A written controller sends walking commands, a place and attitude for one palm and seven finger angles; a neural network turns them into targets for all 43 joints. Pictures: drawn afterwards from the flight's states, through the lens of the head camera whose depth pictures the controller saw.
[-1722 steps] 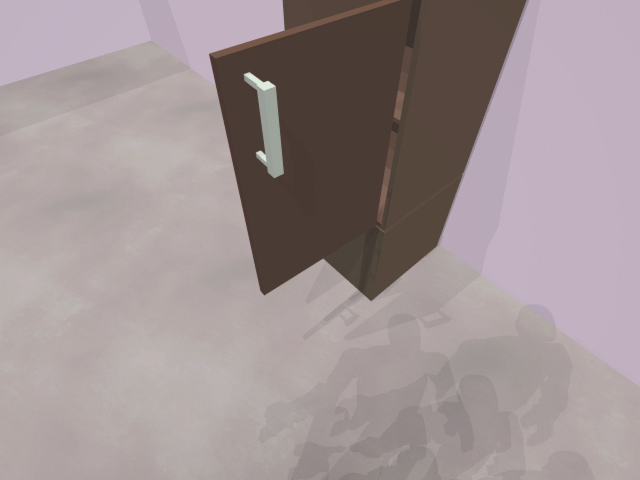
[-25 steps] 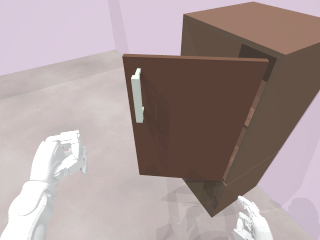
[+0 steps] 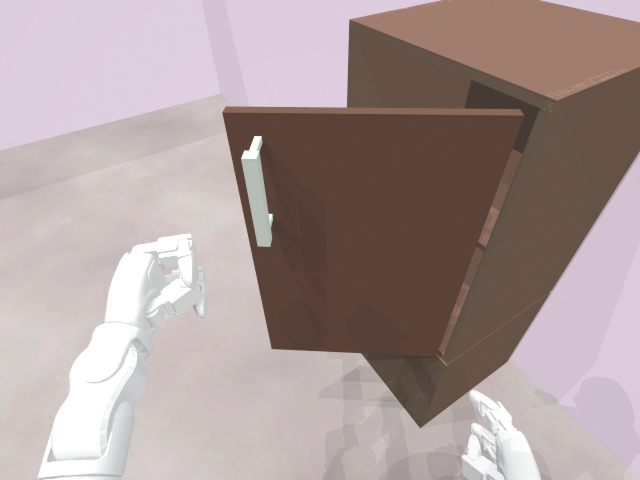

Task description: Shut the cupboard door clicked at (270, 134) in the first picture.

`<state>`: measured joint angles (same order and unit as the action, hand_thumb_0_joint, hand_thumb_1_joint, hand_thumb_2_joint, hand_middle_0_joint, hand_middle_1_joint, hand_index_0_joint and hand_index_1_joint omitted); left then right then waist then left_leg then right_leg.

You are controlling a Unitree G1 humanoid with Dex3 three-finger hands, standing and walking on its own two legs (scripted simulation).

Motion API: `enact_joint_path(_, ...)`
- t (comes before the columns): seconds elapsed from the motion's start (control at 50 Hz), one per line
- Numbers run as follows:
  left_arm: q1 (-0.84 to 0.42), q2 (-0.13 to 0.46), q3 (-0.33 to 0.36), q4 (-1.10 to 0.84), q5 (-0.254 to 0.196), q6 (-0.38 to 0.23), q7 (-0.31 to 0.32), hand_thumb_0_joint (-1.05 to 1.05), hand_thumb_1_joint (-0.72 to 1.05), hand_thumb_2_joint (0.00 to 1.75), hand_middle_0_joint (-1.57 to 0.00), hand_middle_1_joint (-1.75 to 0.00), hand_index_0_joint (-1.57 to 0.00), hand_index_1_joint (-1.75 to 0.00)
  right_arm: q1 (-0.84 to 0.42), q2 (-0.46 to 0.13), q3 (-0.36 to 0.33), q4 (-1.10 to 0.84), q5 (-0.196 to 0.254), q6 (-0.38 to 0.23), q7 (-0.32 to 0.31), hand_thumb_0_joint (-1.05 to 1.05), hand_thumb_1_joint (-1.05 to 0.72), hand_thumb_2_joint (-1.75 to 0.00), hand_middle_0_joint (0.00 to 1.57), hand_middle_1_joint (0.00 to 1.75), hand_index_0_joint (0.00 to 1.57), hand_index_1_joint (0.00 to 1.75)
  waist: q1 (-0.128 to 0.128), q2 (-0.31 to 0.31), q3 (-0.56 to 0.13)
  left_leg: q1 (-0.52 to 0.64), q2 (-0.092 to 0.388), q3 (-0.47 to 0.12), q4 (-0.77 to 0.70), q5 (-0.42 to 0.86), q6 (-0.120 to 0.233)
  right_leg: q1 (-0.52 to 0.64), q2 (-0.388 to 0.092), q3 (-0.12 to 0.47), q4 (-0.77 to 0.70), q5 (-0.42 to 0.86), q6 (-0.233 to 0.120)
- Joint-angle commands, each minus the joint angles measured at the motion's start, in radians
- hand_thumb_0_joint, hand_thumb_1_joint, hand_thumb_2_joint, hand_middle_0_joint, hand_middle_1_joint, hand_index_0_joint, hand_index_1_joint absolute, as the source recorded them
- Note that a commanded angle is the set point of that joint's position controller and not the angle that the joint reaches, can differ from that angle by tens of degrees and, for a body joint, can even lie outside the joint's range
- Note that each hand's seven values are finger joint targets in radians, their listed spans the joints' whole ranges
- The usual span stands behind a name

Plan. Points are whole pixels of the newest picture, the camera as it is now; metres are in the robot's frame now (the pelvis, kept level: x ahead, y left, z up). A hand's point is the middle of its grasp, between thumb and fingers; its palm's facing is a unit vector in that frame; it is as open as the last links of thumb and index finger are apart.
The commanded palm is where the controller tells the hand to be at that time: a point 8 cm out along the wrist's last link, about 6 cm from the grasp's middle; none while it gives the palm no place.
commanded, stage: bring the fist close to the handle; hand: left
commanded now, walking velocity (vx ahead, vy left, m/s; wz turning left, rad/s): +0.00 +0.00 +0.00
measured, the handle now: (260, 193) +0.46 +0.13 +0.14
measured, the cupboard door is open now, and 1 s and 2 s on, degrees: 54 54 42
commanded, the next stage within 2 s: push the door shut along its arc in 1.02 s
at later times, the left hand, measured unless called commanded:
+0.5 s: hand (262, 244) +0.34 +0.11 +0.15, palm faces +0.00 -1.00 -0.01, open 3.1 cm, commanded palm +0.32 +0.15 +0.15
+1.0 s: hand (276, 241) +0.35 +0.09 +0.15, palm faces +0.03 -1.00 -0.02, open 3.1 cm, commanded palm +0.33 +0.14 +0.15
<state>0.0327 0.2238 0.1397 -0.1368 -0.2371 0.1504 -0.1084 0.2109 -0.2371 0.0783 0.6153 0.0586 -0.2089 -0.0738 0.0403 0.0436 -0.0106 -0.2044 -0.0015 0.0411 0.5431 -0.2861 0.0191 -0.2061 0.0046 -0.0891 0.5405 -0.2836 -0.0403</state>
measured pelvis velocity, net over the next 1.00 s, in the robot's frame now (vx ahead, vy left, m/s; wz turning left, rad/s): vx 0.00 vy -0.01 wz -0.01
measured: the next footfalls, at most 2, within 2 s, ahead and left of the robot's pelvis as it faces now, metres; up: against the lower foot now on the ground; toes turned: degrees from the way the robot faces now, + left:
none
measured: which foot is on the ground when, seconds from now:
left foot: down 0.00-1.00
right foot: down 0.00-1.00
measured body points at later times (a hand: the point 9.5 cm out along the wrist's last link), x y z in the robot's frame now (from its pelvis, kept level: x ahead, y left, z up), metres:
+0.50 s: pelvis +0.01 +0.00 +0.00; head -0.01 -0.02 +0.45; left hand +0.34 +0.16 +0.15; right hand +0.20 -0.21 -0.08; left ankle +0.01 +0.11 -0.73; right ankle +0.01 -0.09 -0.73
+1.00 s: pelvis +0.00 -0.01 +0.00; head -0.02 -0.03 +0.45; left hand +0.34 +0.14 +0.15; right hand +0.17 -0.24 -0.09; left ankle +0.01 +0.11 -0.73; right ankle +0.01 -0.09 -0.73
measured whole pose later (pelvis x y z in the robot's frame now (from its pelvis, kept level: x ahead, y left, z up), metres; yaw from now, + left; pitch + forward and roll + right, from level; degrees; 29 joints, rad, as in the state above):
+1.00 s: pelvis +0.00 -0.01 +0.00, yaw -1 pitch -3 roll +1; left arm -0.27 0.11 0.01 0.14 -0.15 0.16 0.08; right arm 0.21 -0.24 0.05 0.62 0.05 -0.02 -0.05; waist 0.01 0.04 -0.01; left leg -0.18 0.01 0.05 0.50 -0.27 0.01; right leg -0.20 0.02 -0.08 0.52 -0.28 -0.05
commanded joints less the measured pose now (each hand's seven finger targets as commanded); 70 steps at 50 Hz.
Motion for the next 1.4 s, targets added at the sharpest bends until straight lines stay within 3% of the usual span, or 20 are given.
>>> enact_joint_path(0.0, -0.281, 0.107, 0.050, -0.224, -0.003, -0.065, 0.015, 0.00, 0.90, 0.90, -1.30, -1.50, -1.30, -1.50, -0.142, -0.101, -0.048, -0.170, -0.002, -0.049, -0.002, 0.00, -0.90, -0.90, 0.20, 0.30, 0.20, 0.30, 0.007, -0.020, -0.165, 0.048, -0.004, -0.040, -0.074, 0.190, 0.008, 0.032, -0.016, 0.054, -0.088, 0.206, 0.026)
enact_joint_path(0.04, -0.281, 0.117, 0.052, -0.192, 0.004, -0.062, 0.022, 0.00, 0.90, 0.90, -1.30, -1.50, -1.30, -1.50, -0.136, -0.105, -0.050, -0.166, -0.005, -0.040, -0.001, 0.00, -0.90, -0.90, 0.20, 0.30, 0.20, 0.30, 0.004, -0.069, -0.162, 0.039, -0.001, -0.038, -0.068, 0.195, 0.010, 0.036, -0.019, 0.060, -0.092, 0.214, 0.030)
enact_joint_path(0.08, -0.315, 0.066, 0.000, -0.207, 0.011, -0.058, 0.025, 0.00, 0.90, 0.90, -1.30, -1.50, -1.30, -1.50, -0.143, -0.099, -0.049, -0.176, -0.002, -0.032, 0.003, 0.00, -0.90, -0.90, 0.20, 0.30, 0.20, 0.30, -0.001, -0.033, -0.159, 0.053, -0.004, -0.038, -0.072, 0.204, 0.009, 0.023, -0.016, 0.050, -0.081, 0.230, 0.026)
enact_joint_path(0.24, -0.450, 0.055, -0.028, -0.167, 0.046, -0.042, 0.087, 0.00, 0.90, 0.90, -1.30, -1.50, -1.30, -1.50, -0.140, -0.100, -0.052, -0.164, -0.008, 0.008, 0.007, 0.00, -0.90, -0.90, 0.20, 0.30, 0.20, 0.30, -0.012, -0.063, -0.186, 0.076, 0.000, -0.041, -0.067, 0.219, 0.007, 0.023, -0.013, 0.048, -0.079, 0.239, 0.022)
enact_joint_path(0.3, -0.496, 0.001, -0.073, -0.135, 0.056, -0.035, 0.103, 0.00, 0.90, 0.90, -1.30, -1.50, -1.30, -1.50, -0.145, -0.092, -0.050, -0.164, -0.010, 0.024, 0.011, 0.00, -0.90, -0.90, 0.20, 0.30, 0.20, 0.30, -0.015, -0.039, -0.196, 0.084, -0.003, -0.042, -0.067, 0.232, 0.004, 0.021, -0.011, 0.043, -0.069, 0.258, 0.019)
enact_joint_path(0.34, -0.511, 0.021, -0.053, -0.094, 0.062, -0.027, 0.121, 0.00, 0.90, 0.90, -1.30, -1.50, -1.30, -1.50, -0.141, -0.096, -0.053, -0.158, -0.012, 0.038, 0.011, 0.00, -0.90, -0.90, 0.20, 0.30, 0.20, 0.30, -0.013, -0.072, -0.207, 0.083, -0.001, -0.041, -0.065, 0.234, 0.004, 0.028, -0.011, 0.045, -0.072, 0.259, 0.020)
enact_joint_path(0.36, -0.534, -0.008, -0.075, -0.091, 0.065, -0.024, 0.125, 0.00, 0.90, 0.90, -1.30, -1.50, -1.30, -1.50, -0.144, -0.092, -0.050, -0.161, -0.014, 0.044, 0.013, 0.00, -0.90, -0.90, 0.20, 0.30, 0.20, 0.30, -0.016, -0.086, -0.215, 0.084, -0.002, -0.041, -0.068, 0.245, 0.005, 0.035, -0.012, 0.042, -0.069, 0.275, 0.021)
enact_joint_path(0.48, -0.610, -0.046, -0.100, -0.020, 0.082, -0.008, 0.162, 0.00, 0.90, 0.90, -1.30, -1.50, -1.30, -1.50, -0.151, -0.086, -0.051, -0.164, -0.016, 0.084, 0.021, 0.00, -0.90, -0.90, 0.20, 0.30, 0.20, 0.30, -0.016, -0.078, -0.217, 0.084, -0.002, -0.034, -0.066, 0.254, 0.002, 0.036, -0.012, 0.043, -0.067, 0.292, 0.019)
enact_joint_path(0.54, -0.651, -0.015, -0.069, 0.005, 0.090, -0.019, 0.186, 0.00, 0.90, 0.90, -1.30, -1.50, -1.30, -1.50, -0.141, -0.091, -0.057, -0.158, -0.020, 0.096, 0.022, 0.00, -0.90, -0.90, 0.20, 0.30, 0.20, 0.30, -0.013, -0.100, -0.239, 0.088, 0.000, -0.032, -0.061, 0.271, 0.003, 0.052, -0.011, 0.049, -0.066, 0.317, 0.020)
enact_joint_path(0.6, -0.696, -0.074, -0.120, 0.032, 0.094, -0.026, 0.193, 0.00, 0.90, 0.90, -1.30, -1.50, -1.30, -1.50, -0.145, -0.081, -0.055, -0.158, -0.019, 0.107, 0.026, 0.00, -0.90, -0.90, 0.20, 0.30, 0.20, 0.30, -0.025, -0.079, -0.226, 0.089, -0.002, -0.026, -0.061, 0.264, 0.002, 0.037, -0.011, 0.049, -0.068, 0.318, 0.020)
enact_joint_path(0.74, -0.641, -0.014, -0.051, 0.055, 0.099, -0.041, 0.203, 0.00, 0.90, 0.90, -1.30, -1.50, -1.30, -1.50, -0.144, -0.088, -0.064, -0.167, -0.021, 0.130, 0.025, 0.00, -0.90, -0.90, 0.20, 0.30, 0.20, 0.30, -0.001, -0.104, -0.248, 0.080, -0.002, -0.013, -0.075, 0.261, 0.005, 0.088, -0.013, 0.060, -0.082, 0.335, 0.022)
enact_joint_path(0.76, -0.641, -0.046, -0.084, 0.031, 0.095, -0.046, 0.198, 0.00, 0.90, 0.90, -1.30, -1.50, -1.30, -1.50, -0.151, -0.083, -0.061, -0.177, -0.019, 0.131, 0.028, 0.00, -0.90, -0.90, 0.20, 0.30, 0.20, 0.30, -0.002, -0.078, -0.245, 0.081, -0.004, -0.011, -0.078, 0.260, 0.006, 0.087, -0.016, 0.062, -0.083, 0.339, 0.021)
enact_joint_path(0.8, -0.642, -0.030, -0.070, 0.035, 0.092, -0.053, 0.196, 0.00, 0.90, 0.90, -1.30, -1.50, -1.30, -1.50, -0.148, -0.085, -0.062, -0.172, -0.017, 0.132, 0.027, 0.00, -0.90, -0.90, 0.20, 0.30, 0.20, 0.30, -0.008, -0.111, -0.229, 0.076, -0.004, -0.011, -0.079, 0.241, 0.007, 0.079, -0.013, 0.063, -0.092, 0.325, 0.024)
enact_joint_path(1.0, -0.761, -0.058, -0.125, 0.071, 0.087, -0.061, 0.185, 0.00, 0.90, 0.90, -1.30, -1.50, -1.30, -1.50, -0.161, -0.083, -0.058, -0.152, -0.011, 0.128, 0.011, 0.00, -0.90, -0.90, 0.20, 0.30, 0.20, 0.30, -0.043, -0.074, -0.174, 0.085, -0.012, -0.018, -0.089, 0.128, 0.012, 0.010, -0.013, 0.079, -0.143, 0.157, 0.029)
enact_joint_path(1.12, -0.766, -0.030, -0.085, 0.147, 0.086, -0.069, 0.189, 0.00, 0.90, 0.90, -1.30, -1.50, -1.30, -1.50, -0.155, -0.085, -0.057, -0.146, -0.015, 0.128, 0.009, 0.00, -0.90, -0.90, 0.20, 0.30, 0.20, 0.30, -0.027, -0.093, -0.207, 0.070, -0.015, -0.017, -0.095, 0.139, 0.011, 0.042, -0.017, 0.085, -0.140, 0.175, 0.029)
enact_joint_path(1.14, -0.783, 0.003, -0.059, 0.167, 0.087, -0.075, 0.189, 0.00, 0.90, 0.90, -1.30, -1.50, -1.30, -1.50, -0.146, -0.091, -0.060, -0.141, -0.015, 0.129, 0.008, 0.00, -0.90, -0.90, 0.20, 0.30, 0.20, 0.30, -0.030, -0.108, -0.208, 0.071, -0.013, -0.019, -0.094, 0.142, 0.012, 0.045, -0.018, 0.085, -0.140, 0.177, 0.031)
enact_joint_path(1.22, -0.925, -0.005, -0.084, 0.246, 0.084, -0.093, 0.165, 0.00, 0.90, 0.90, -1.30, -1.50, -1.30, -1.50, -0.139, -0.090, -0.056, -0.127, -0.011, 0.130, 0.002, 0.00, -0.90, -0.90, 0.20, 0.30, 0.20, 0.30, -0.058, -0.098, -0.175, 0.056, -0.015, -0.021, -0.092, 0.101, 0.013, -0.001, -0.016, 0.091, -0.150, 0.130, 0.031)
enact_joint_path(1.3, -0.977, 0.008, -0.066, 0.317, 0.073, -0.125, 0.141, 0.00, 0.90, 0.90, -1.30, -1.50, -1.30, -1.50, -0.118, -0.096, -0.061, -0.123, -0.010, 0.123, 0.000, 0.00, -0.90, -0.90, 0.20, 0.30, 0.20, 0.30, -0.053, -0.076, -0.245, 0.064, -0.016, -0.023, -0.088, 0.139, 0.013, 0.023, -0.013, 0.087, -0.124, 0.185, 0.025)
enact_joint_path(1.34, -0.987, 0.054, -0.030, 0.399, 0.072, -0.137, 0.128, 0.00, 0.90, 0.90, -1.30, -1.50, -1.30, -1.50, -0.097, -0.107, -0.064, -0.110, -0.009, 0.127, -0.002, 0.00, -0.90, -0.90, 0.20, 0.30, 0.20, 0.30, -0.057, -0.107, -0.232, 0.045, -0.014, -0.025, -0.084, 0.144, 0.013, 0.025, -0.014, 0.088, -0.122, 0.200, 0.027)
enact_joint_path(1.38, -1.015, 0.038, -0.041, 0.415, 0.069, -0.153, 0.113, 0.00, 0.90, 0.90, -1.30, -1.50, -1.30, -1.50, -0.084, -0.107, -0.067, -0.114, -0.008, 0.123, 0.002, 0.00, -0.90, -0.90, 0.20, 0.30, 0.20, 0.30, -0.057, -0.094, -0.259, 0.049, -0.014, -0.026, -0.084, 0.163, 0.013, 0.024, -0.012, 0.082, -0.108, 0.226, 0.023)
